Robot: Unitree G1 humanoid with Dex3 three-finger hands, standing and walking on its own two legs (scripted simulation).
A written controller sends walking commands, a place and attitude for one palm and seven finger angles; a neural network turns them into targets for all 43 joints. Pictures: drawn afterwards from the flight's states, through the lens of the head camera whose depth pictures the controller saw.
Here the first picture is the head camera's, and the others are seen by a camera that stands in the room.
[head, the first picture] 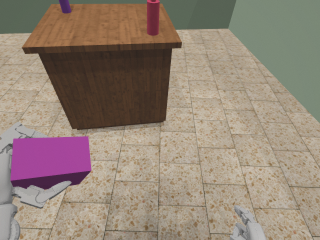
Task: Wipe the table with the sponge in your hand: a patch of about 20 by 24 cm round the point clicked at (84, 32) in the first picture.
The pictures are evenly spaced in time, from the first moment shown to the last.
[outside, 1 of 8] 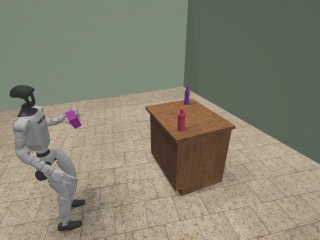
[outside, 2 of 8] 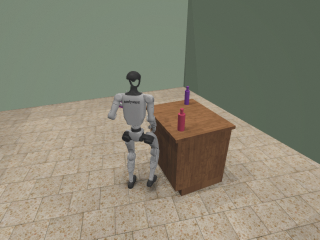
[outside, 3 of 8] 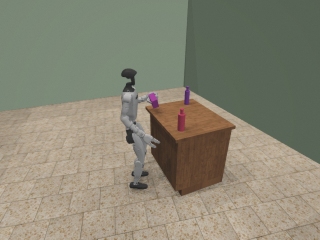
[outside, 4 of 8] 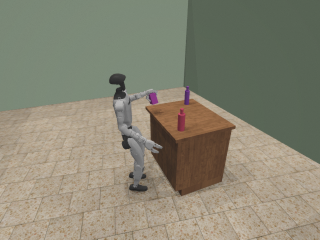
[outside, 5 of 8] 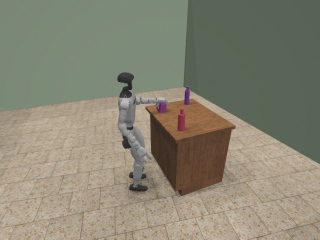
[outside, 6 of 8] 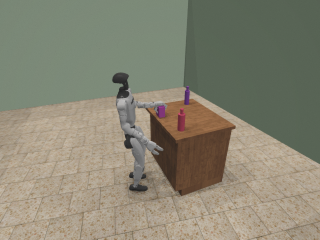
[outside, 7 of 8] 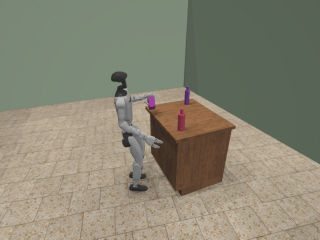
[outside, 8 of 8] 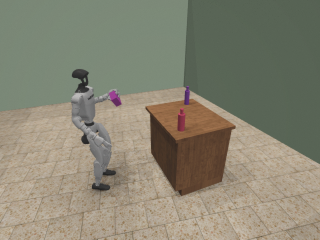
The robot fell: no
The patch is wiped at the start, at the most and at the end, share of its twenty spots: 0.00 1.00 1.00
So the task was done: yes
